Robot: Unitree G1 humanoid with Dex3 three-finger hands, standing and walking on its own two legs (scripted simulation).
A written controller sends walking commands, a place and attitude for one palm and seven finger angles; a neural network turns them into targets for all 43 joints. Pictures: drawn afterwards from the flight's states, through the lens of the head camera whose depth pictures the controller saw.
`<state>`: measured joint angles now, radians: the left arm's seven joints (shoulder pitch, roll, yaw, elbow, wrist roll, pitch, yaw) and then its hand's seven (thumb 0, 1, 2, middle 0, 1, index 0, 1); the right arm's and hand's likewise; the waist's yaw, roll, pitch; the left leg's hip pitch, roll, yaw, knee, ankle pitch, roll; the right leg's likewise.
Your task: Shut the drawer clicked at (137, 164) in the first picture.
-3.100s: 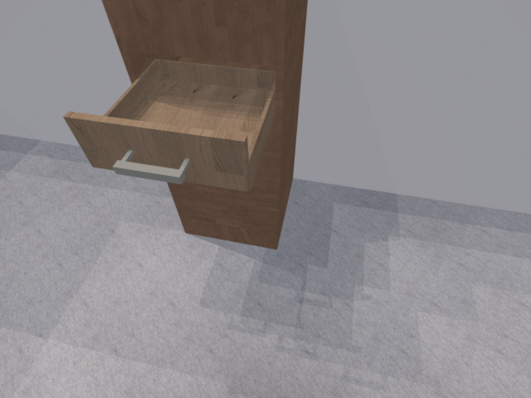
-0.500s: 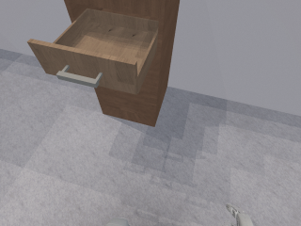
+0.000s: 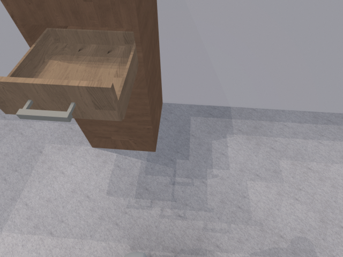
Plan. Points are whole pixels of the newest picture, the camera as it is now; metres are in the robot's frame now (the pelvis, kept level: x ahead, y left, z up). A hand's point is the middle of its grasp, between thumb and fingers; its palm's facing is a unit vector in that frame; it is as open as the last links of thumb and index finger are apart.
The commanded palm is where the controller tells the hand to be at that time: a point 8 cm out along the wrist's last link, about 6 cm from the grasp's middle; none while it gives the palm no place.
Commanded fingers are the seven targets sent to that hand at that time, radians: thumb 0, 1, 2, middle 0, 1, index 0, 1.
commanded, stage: take the last steps up to it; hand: left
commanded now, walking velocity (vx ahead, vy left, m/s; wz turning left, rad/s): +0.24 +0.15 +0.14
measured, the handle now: (47, 109) +0.48 +0.38 +0.01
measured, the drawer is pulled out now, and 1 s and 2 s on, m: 0.29 0.29 0.29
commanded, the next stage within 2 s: come to a stop and stand still in 0.36 s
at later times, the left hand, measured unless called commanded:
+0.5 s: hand out of the picture +0.13 +0.20 -0.16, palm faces +0.17 -0.96 -0.24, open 7.3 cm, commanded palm none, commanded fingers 0.00 0.90 0.90 -0.20 -0.30 -0.20 -0.30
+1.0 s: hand (92, 231) +0.20 +0.24 -0.17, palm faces +0.11 -0.95 -0.30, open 7.4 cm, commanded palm none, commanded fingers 0.00 0.90 0.90 -0.20 -0.30 -0.20 -0.30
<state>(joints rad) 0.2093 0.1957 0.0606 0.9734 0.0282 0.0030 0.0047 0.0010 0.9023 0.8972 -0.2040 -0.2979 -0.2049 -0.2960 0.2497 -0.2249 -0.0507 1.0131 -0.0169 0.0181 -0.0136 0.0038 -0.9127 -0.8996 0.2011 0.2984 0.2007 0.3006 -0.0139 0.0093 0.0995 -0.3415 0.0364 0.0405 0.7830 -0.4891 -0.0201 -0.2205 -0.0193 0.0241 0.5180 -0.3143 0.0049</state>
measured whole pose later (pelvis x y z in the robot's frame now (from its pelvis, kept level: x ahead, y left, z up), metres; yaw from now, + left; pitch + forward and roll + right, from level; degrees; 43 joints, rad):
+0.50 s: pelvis +0.13 +0.01 +0.01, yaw +6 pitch +1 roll +2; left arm 0.27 0.16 0.06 1.03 0.02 -0.06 0.02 -0.01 0.92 0.90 -0.21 -0.30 -0.21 -0.30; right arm 0.26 -0.16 -0.05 1.05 -0.02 0.02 0.01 0.00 -0.91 -0.90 0.20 0.30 0.20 0.30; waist 0.00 -0.01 0.07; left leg -0.46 0.06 0.06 0.89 -0.35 -0.03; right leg -0.13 -0.09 -0.14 0.41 -0.30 0.00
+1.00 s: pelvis +0.16 +0.01 -0.01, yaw +5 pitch +0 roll +1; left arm 0.20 0.22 0.07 0.95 0.04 0.04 0.02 0.00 0.90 0.90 -0.20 -0.30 -0.20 -0.30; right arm 0.07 -0.21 -0.07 0.97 -0.01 0.06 -0.02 0.00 -0.91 -0.90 0.20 0.30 0.20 0.30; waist 0.01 0.02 0.12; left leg -0.45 0.04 0.02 0.86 -0.45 -0.01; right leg -0.32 -0.02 -0.04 0.66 -0.34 -0.03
